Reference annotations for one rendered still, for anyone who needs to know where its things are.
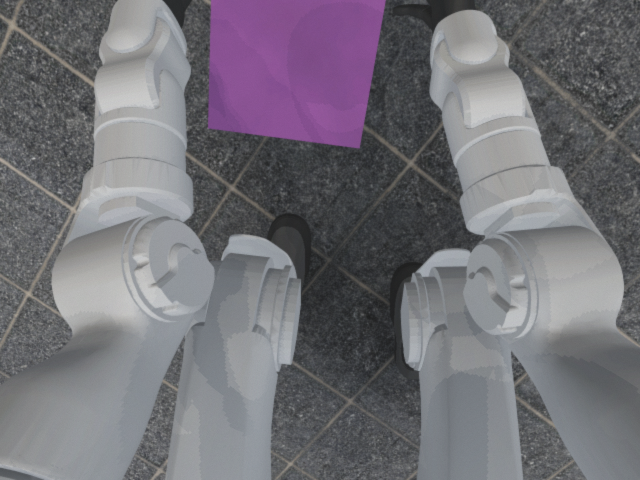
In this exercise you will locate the robot foot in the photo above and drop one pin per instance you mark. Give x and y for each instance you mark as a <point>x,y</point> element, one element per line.
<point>401,275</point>
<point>291,233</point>

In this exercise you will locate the robot right upper arm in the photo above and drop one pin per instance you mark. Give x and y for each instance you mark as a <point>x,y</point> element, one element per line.
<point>553,295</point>

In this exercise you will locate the right robot foot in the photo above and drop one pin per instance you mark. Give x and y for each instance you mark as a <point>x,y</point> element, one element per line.
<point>401,275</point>

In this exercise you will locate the left robot foot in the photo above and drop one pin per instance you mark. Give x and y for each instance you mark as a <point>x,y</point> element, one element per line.
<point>291,233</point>

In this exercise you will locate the right robot forearm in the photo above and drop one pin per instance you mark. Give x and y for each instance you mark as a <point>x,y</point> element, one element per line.
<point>507,181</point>

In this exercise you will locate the right robot hand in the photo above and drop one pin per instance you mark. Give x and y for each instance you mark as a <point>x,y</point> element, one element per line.
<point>433,13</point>

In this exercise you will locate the left robot forearm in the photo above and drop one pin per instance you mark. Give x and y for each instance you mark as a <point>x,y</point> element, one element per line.
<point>140,136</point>

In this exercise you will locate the carton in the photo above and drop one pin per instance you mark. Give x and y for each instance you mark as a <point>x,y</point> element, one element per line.
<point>293,69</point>

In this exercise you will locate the left robot hand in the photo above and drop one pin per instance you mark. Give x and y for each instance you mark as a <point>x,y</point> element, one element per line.
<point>178,8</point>

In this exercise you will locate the robot left upper arm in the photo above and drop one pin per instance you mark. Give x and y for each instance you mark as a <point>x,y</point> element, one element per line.
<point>129,293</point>

